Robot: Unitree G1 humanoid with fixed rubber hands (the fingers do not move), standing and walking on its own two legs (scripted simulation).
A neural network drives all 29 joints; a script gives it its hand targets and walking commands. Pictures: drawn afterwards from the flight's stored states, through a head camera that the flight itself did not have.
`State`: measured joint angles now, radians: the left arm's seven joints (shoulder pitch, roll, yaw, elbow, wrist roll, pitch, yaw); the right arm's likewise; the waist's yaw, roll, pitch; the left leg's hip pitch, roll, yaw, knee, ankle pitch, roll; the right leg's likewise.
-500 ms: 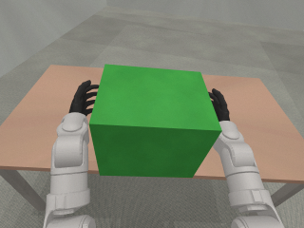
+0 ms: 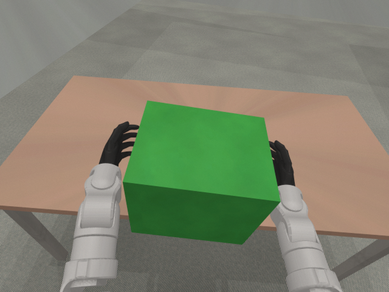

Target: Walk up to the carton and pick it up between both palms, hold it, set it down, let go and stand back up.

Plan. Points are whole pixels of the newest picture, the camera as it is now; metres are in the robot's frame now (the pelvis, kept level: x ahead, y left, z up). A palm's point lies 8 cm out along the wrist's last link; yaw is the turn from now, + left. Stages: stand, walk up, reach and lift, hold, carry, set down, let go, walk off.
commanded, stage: set down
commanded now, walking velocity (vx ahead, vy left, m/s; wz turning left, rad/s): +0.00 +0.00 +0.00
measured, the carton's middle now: (196, 175) +0.35 +0.01 +0.05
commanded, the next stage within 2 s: none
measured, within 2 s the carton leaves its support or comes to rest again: neither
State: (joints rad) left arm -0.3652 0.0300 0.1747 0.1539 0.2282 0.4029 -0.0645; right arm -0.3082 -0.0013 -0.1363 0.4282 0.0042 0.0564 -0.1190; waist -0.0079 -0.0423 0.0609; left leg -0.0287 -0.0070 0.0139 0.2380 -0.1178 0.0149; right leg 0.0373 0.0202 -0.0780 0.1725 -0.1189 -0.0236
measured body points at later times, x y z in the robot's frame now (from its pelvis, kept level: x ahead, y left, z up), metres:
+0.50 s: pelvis +0.02 +0.00 +0.00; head +0.02 +0.02 +0.45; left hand +0.37 +0.18 +0.09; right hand +0.36 -0.17 +0.07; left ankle +0.02 +0.11 -0.75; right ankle -0.01 -0.10 -0.75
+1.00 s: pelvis +0.02 +0.00 +0.00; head +0.03 +0.02 +0.45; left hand +0.40 +0.18 +0.07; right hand +0.38 -0.17 +0.05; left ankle +0.02 +0.11 -0.75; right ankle -0.01 -0.10 -0.75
